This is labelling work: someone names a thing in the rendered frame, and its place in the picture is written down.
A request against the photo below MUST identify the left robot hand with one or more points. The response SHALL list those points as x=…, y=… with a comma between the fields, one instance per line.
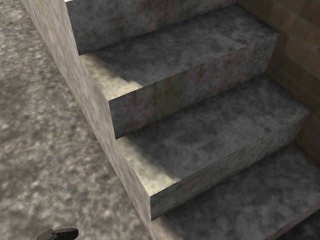
x=59, y=234

